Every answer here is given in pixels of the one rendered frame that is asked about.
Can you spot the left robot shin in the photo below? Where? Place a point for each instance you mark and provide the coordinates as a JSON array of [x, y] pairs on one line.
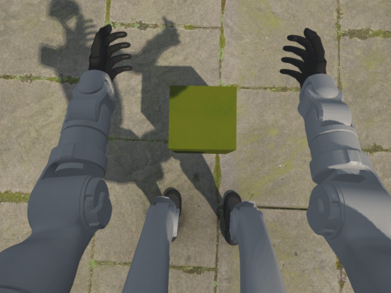
[[161, 199]]

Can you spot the robot right hand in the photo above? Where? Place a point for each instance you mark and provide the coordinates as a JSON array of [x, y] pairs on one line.
[[313, 56]]

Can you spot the left robot forearm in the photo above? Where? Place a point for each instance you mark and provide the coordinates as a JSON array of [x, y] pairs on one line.
[[85, 130]]

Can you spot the carton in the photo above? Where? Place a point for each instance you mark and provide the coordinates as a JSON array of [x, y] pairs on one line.
[[202, 119]]

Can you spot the robot shin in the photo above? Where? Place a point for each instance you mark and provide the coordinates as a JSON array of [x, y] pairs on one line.
[[161, 199], [246, 204]]

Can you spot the robot left hand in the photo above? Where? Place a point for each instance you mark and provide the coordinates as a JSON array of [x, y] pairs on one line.
[[100, 57]]

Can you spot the right robot shin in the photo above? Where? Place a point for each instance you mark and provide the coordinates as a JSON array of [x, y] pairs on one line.
[[246, 204]]

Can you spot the right robot upper arm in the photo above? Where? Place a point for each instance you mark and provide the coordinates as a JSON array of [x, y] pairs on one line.
[[355, 220]]

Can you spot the left robot upper arm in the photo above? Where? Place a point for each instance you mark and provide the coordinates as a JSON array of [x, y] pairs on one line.
[[64, 213]]

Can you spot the right robot forearm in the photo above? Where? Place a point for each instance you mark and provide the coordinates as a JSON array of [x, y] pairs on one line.
[[331, 134]]

